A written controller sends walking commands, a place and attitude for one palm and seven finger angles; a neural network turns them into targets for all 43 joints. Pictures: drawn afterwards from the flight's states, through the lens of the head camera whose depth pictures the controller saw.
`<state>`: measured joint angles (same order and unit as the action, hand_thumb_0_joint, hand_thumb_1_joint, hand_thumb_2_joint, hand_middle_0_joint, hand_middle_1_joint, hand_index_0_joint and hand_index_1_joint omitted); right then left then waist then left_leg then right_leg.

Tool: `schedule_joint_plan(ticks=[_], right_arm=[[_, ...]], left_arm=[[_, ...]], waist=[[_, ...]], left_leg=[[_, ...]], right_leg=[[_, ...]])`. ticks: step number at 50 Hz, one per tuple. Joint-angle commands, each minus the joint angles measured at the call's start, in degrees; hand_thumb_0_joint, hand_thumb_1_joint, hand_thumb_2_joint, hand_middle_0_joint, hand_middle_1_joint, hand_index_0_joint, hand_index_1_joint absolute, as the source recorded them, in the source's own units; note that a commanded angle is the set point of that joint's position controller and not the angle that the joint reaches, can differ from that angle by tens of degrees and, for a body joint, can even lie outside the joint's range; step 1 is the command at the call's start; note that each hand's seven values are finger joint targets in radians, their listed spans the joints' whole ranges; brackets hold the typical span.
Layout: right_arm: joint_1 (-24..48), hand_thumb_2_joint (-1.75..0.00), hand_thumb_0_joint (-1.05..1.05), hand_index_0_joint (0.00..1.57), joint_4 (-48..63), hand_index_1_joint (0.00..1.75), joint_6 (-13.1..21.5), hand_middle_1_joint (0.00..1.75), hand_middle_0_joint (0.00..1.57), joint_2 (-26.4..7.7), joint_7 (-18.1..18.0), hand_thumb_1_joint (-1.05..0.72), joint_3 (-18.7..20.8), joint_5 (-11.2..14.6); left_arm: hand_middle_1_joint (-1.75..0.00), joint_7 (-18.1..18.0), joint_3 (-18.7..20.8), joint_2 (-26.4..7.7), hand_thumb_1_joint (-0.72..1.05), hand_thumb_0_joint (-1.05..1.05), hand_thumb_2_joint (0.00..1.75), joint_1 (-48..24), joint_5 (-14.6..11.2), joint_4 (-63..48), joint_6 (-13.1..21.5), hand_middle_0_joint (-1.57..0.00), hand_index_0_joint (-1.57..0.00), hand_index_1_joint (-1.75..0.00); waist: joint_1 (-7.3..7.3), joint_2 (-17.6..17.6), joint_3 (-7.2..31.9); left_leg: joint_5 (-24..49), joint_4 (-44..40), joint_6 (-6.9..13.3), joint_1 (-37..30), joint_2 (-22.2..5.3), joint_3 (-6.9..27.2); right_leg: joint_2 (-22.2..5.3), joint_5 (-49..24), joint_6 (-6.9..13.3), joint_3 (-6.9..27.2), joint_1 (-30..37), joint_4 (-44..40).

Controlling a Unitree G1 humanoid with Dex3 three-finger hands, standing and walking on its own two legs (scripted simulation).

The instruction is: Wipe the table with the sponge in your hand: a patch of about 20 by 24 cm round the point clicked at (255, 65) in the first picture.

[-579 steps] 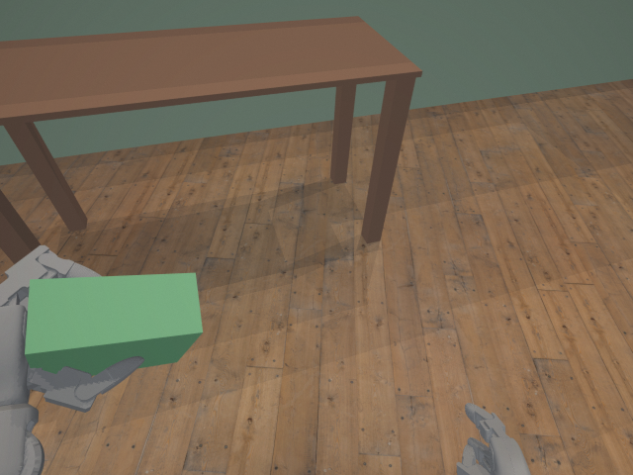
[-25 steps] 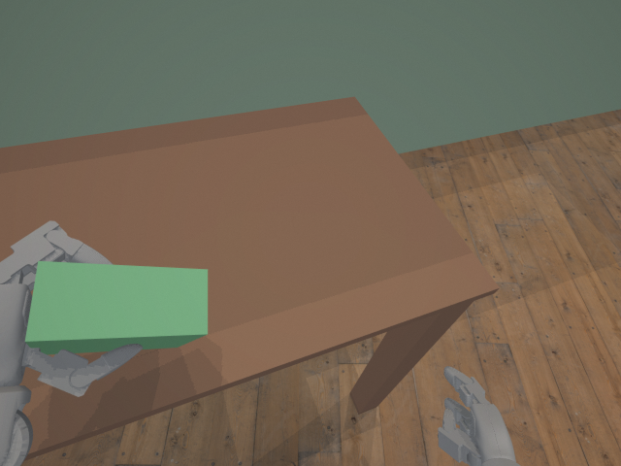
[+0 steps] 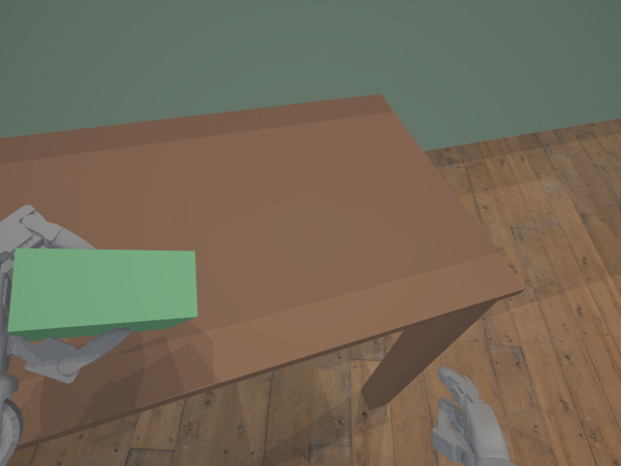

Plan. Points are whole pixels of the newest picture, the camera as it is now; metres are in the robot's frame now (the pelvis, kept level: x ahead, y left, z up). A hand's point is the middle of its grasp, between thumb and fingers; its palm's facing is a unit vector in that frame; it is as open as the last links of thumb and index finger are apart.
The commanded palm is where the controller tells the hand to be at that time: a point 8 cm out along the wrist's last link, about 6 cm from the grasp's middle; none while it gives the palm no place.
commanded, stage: come to a stop and stand still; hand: left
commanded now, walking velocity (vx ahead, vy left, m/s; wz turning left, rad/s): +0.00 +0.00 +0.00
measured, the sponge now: (133, 295) +0.24 +0.21 +0.13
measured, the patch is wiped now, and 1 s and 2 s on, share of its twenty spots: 0.00 0.00 0.00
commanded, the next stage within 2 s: look again from close up in 0.62 s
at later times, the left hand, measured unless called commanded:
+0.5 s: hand (110, 303) +0.22 +0.21 +0.16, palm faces +0.35 -0.85 -0.39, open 10.1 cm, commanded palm +0.16 +0.25 +0.17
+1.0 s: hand (113, 291) +0.23 +0.21 +0.16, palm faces +0.35 -0.86 -0.38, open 10.1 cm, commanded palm +0.17 +0.25 +0.17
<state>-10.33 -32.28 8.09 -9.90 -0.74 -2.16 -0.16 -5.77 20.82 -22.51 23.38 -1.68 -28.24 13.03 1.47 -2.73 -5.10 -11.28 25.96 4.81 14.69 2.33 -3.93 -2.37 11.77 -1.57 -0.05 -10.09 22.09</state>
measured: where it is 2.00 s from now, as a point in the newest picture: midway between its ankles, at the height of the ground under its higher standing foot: outside the picture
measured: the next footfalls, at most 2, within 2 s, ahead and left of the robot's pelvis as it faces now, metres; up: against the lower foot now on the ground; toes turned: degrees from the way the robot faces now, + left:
none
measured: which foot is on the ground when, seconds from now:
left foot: down 0.00-1.00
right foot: down 0.00-1.00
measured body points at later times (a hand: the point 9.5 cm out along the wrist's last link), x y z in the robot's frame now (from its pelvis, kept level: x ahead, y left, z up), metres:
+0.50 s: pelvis +0.00 -0.03 +0.00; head +0.02 -0.02 +0.45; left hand +0.20 +0.25 +0.18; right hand +0.18 -0.27 -0.07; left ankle +0.03 +0.05 -0.74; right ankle +0.00 -0.17 -0.74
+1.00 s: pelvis +0.01 -0.03 +0.00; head +0.04 -0.01 +0.45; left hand +0.21 +0.26 +0.18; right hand +0.20 -0.25 -0.07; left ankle +0.03 +0.05 -0.74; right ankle +0.00 -0.17 -0.74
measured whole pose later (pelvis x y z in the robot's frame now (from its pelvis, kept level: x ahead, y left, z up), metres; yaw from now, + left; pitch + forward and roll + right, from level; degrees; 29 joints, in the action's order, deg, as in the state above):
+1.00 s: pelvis +0.01 -0.03 +0.00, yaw +0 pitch +0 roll -1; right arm -10.8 -32.8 6.1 -11.4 -2.3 -1.3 0.7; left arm -6.0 19.5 -21.5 25.7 -2.9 -27.6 10.3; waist 0.9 -1.0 -3.1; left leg -11.8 25.0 2.5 13.3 0.3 -2.8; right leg -0.3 12.1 -1.2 -0.9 -8.4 20.6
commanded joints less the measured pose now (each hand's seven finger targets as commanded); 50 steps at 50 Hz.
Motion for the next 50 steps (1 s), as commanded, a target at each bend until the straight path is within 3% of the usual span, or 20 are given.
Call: schedule_joint_plan(ticks=[1, 2, 5, 6, 9, 16, 17, 21, 22, 26, 27, 31, 32, 36, 37, 41, 42, 46, 47, 50], right_arm=[[4.4, -0.9, 0.0, 0.2, 7.91, 0.3, 2.92, 0.3, 0.2, -9.08, -0.98, -0.9, 4.2, 0.58], [3.73, -0.9, 0.0, 0.2, 7.91, 0.3, 2.58, 0.3, 0.2, -9.15, -0.95, -0.9, 4.04, 0.24], [3.25, -0.9, 0.0, 0.2, 8.21, 0.3, 2.73, 0.3, 0.2, -9.21, -1.06, -0.9, 4.59, 0.69], [4.38, -0.9, 0.0, 0.2, 7.97, 0.3, 2.68, 0.3, 0.2, -9.11, -1.31, -0.9, 4.39, 0.85], [3.71, -0.9, 0.0, 0.2, 8.18, 0.3, 2.53, 0.3, 0.2, -9.24, -1.32, -0.9, 4.64, 0.73], [4.87, -0.9, 0.0, 0.2, 7.76, 0.3, 2.43, 0.3, 0.2, -9.2, -1.73, -0.9, 4.56, 1.06], [4.18, -0.9, 0.0, 0.2, 7.71, 0.3, 2.22, 0.3, 0.2, -9.29, -1.64, -0.9, 4.38, 0.59], [4.95, -0.9, 0.0, 0.2, 7.88, 0.3, 2.13, 0.3, 0.2, -9.15, -1.92, -0.9, 4.59, 1.15], [4.23, -0.9, 0.0, 0.2, 7.72, 0.3, 1.86, 0.3, 0.2, -9.18, -1.86, -0.9, 4.36, 0.73], [5.07, -0.9, 0.0, 0.2, 7.94, 0.3, 1.82, 0.3, 0.2, -9.15, -2.12, -0.9, 4.55, 1.21], [4.24, -0.9, 0.0, 0.2, 7.73, 0.3, 1.53, 0.3, 0.2, -9.35, -2.0, -0.9, 4.39, 0.79], [5.26, -0.9, 0.0, 0.2, 8.1, 0.3, 1.59, 0.3, 0.2, -9.19, -2.18, -0.9, 4.45, 1.2], [4.66, -0.9, 0.0, 0.2, 7.97, 0.3, 1.38, 0.3, 0.2, -9.19, -2.12, -0.9, 4.2, 0.8], [5.14, -0.9, 0.0, 0.2, 8.04, 0.3, 1.5, 0.3, 0.2, -9.21, -2.2, -0.9, 4.46, 1.16], [4.6, -0.9, 0.0, 0.2, 8.06, 0.3, 1.31, 0.3, 0.2, -9.08, -2.11, -0.9, 4.22, 0.81], [4.99, -0.9, 0.0, 0.2, 8.17, 0.3, 1.42, 0.3, 0.2, -9.05, -2.15, -0.9, 4.36, 1.19], [4.42, -0.9, 0.0, 0.2, 8.09, 0.3, 1.21, 0.3, 0.2, -9.0, -2.06, -0.9, 4.13, 0.87], [4.86, -0.9, 0.0, 0.2, 8.22, 0.3, 1.24, 0.3, 0.2, -8.97, -2.24, -0.9, 4.25, 1.15], [4.26, -0.9, 0.0, 0.2, 8.13, 0.3, 0.98, 0.3, 0.2, -8.91, -2.12, -0.9, 4.01, 0.89], [4.03, -0.9, 0.0, 0.2, 8.41, 0.3, 0.9, 0.3, 0.2, -9.02, -2.15, -0.9, 4.38, 1.08]], left_arm=[[-1.6, -1.54, 6.46, -8.86, 0.1, 0.0, 1.3, -3.84, -0.24, -12.7, 3.88, -1.2, -1.2, -1.6], [-1.6, -1.27, 4.93, -7.17, 0.1, 0.0, 1.3, -2.98, -0.58, -10.77, 3.8, -1.2, -1.2, -1.6], [-1.6, -1.22, 5.17, -7.71, 0.1, 0.0, 1.3, -3.46, -0.53, -11.08, 3.65, -1.2, -1.2, -1.6], [-1.6, -1.59, 6.17, -8.76, 0.1, 0.0, 1.3, -3.42, -0.3, -10.72, 3.4, -1.2, -1.2, -1.6], [-1.6, -1.19, 4.87, -7.69, 0.1, 0.0, 1.3, -3.61, -0.55, -10.5, 3.32, -1.2, -1.2, -1.6], [-1.6, -1.73, 6.57, -9.44, 0.1, 0.0, 1.3, -2.73, -0.77, -11.21, 2.81, -1.2, -1.2, -1.6], [-1.6, -1.42, 4.9, -7.49, 0.1, 0.0, 1.3, -2.25, -1.11, -10.18, 2.94, -1.2, -1.2, -1.6], [-1.6, -1.69, 6.83, -9.55, 0.1, 0.0, 1.3, -1.5, -1.13, -10.81, 2.44, -1.2, -1.2, -1.6], [-1.6, -1.35, 4.93, -7.39, 0.1, 0.0, 1.3, -1.04, -1.46, -9.37, 2.45, -1.2, -1.2, -1.6], [-1.6, -1.56, 6.21, -8.99, 0.1, 0.0, 1.3, -1.24, -1.43, -9.6, 1.74, -1.2, -1.2, -1.6], [-1.6, -1.28, 4.5, -7.05, 0.1, 0.0, 1.3, -1.47, -1.61, -8.84, 1.77, -1.2, -1.2, -1.6], [-1.6, -1.64, 5.85, -9.05, 0.1, 0.0, 1.3, -2.54, -1.39, -10.64, 1.41, -1.2, -1.2, -1.6], [-1.6, -1.35, 4.25, -7.16, 0.1, 0.0, 1.3, -2.2, -1.63, -9.4, 1.43, -1.2, -1.2, -1.6], [-1.6, -1.8, 6.07, -9.28, 0.1, 0.0, 1.3, -2.37, -1.44, -11.57, 1.21, -1.2, -1.2, -1.6], [-1.6, -1.52, 4.75, -7.64, 0.1, 0.0, 1.3, -1.76, -1.67, -10.84, 1.31, -1.2, -1.2, -1.6], [-1.6, -1.68, 6.01, -9.09, 0.1, 0.0, 1.3, -1.41, -1.61, -12.31, 1.07, -1.2, -1.2, -1.6], [-1.6, -1.38, 4.38, -7.19, 0.1, 0.0, 1.3, -1.26, -1.77, -11.47, 1.16, -1.2, -1.2, -1.6], [-1.6, -1.62, 6.2, -9.04, 0.1, 0.0, 1.3, -0.7, -1.72, -11.84, 0.9, -1.2, -1.2, -1.6], [-1.6, -1.3, 4.35, -7.08, 0.1, 0.0, 1.3, -0.59, -1.82, -10.8, 0.94, -1.2, -1.2, -1.6], [-1.6, -1.38, 5.24, -8.05, 0.1, 0.0, 1.3, -1.25, -1.76, -11.84, 0.83, -1.2, -1.2, -1.6]], waist=[[-0.18, 10.49, 11.1], [-0.25, 9.42, 10.46], [-0.5, 6.31, 11.13], [-0.38, 6.69, 10.66], [-0.56, 5.49, 10.84], [-0.45, 6.28, 10.51], [-0.47, 5.89, 10.47], [-0.38, 6.17, 10.53], [-0.43, 5.27, 10.62], [-0.36, 5.25, 10.03], [-0.51, 3.99, 10.18], [-0.4, 5.53, 10.43], [-0.41, 4.7, 10.12], [-0.39, 5.85, 11.38], [-0.34, 5.13, 11.59], [-0.39, 6.54, 12.08], [-0.42, 6.41, 11.72], [-0.35, 6.6, 11.96], [-0.46, 6.1, 11.54], [-0.5, 5.66, 12.33]], left_leg=[[1.01, -9.78, -6.8, -3.81, -9.06, 9.39], [-0.66, -10.21, -6.15, -2.36, -9.05, 9.63], [0.07, -8.23, -5.47, -3.26, -8.23, 8.69], [-0.32, -8.44, -5.74, -3.77, -7.99, 8.3], [-0.64, -7.2, -4.47, -2.93, -7.35, 7.8], [2.11, -5.47, -4.15, -4.14, -6.5, 7.12], [1.86, -5.57, -3.87, -3.72, -6.38, 7.05], [3.47, -5.07, -3.89, -4.89, -6.52, 6.72], [3.26, -5.24, -3.67, -4.45, -6.43, 6.69], [2.93, -5.18, -3.75, -5.29, -6.63, 6.44], [2.99, -5.34, -3.63, -4.67, -6.53, 6.59], [3.51, -5.31, -3.69, -5.87, -6.69, 6.42], [3.05, -5.55, -3.48, -5.0, -6.56, 6.5], [5.76, -4.98, -3.7, -5.92, -6.71, 6.67], [6.15, -5.1, -3.49, -5.7, -6.69, 6.61], [8.39, -4.94, -3.79, -6.97, -7.07, 6.73], [8.04, -5.34, -3.65, -6.42, -7.19, 6.59], [9.71, -5.27, -3.86, -6.77, -7.43, 6.94], [8.57, -5.67, -3.76, -6.02, -7.43, 6.81], [9.74, -4.98, -3.83, -6.39, -7.54, 6.89]], right_leg=[[0.74, -2.51, 2.45, -0.26, 2.62, -0.27], [0.8, -2.41, 2.37, -0.26, 3.02, -0.91], [-0.07, -4.16, 2.54, 0.62, 3.35, -1.89], [0.03, -3.68, 2.36, 0.69, 2.41, -2.3], [-0.36, -5.07, 2.49, 1.37, 3.36, -3.07], [-1.11, -6.02, 2.77, 2.54, 1.93, -4.1], [-0.88, -5.72, 2.74, 2.23, 2.03, -4.47], [-1.23, -7.18, 2.7, 2.8, 1.54, -4.32], [-1.01, -6.81, 2.61, 2.43, 1.76, -4.66], [-1.19, -6.66, 2.55, 3.16, 0.74, -5.0], [-0.88, -6.49, 2.51, 2.6, 1.28, -5.1], [-1.15, -6.91, 2.5, 2.91, 0.97, -4.75], [-0.92, -6.45, 2.4, 2.49, 1.28, -5.09], [-1.18, -8.82, 2.57, 2.66, 2.27, -4.07], [-0.97, -9.15, 2.44, 2.08, 2.71, -4.13], [-1.07, -10.46, 2.49, 2.26, 2.5, -3.3], [-0.83, -10.07, 2.38, 1.66, 2.62, -3.36], [-0.86, -11.09, 2.33, 1.7, 2.95, -2.93], [-0.72, -10.32, 2.27, 1.29, 3.0, -3.19], [-1.05, -11.76, 2.42, 1.82, 3.69, -2.93]])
